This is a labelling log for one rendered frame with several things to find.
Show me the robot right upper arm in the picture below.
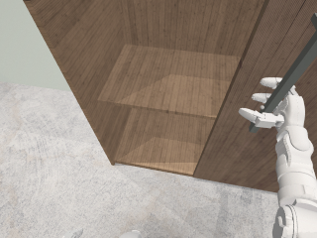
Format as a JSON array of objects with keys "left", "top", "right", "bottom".
[{"left": 271, "top": 204, "right": 317, "bottom": 238}]

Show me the left robot hand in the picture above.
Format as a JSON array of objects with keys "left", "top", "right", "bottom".
[{"left": 62, "top": 227, "right": 84, "bottom": 238}]

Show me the robot right forearm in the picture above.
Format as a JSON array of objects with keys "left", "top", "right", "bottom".
[{"left": 275, "top": 125, "right": 317, "bottom": 212}]

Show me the robot left shin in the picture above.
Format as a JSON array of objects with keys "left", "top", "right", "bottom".
[{"left": 131, "top": 230, "right": 142, "bottom": 236}]

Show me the handle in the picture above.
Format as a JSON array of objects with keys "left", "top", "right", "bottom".
[{"left": 249, "top": 13, "right": 317, "bottom": 133}]

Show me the wardrobe door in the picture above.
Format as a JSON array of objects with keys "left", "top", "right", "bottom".
[{"left": 193, "top": 0, "right": 317, "bottom": 193}]

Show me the right robot hand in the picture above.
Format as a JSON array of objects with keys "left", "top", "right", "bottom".
[{"left": 238, "top": 77, "right": 305, "bottom": 132}]

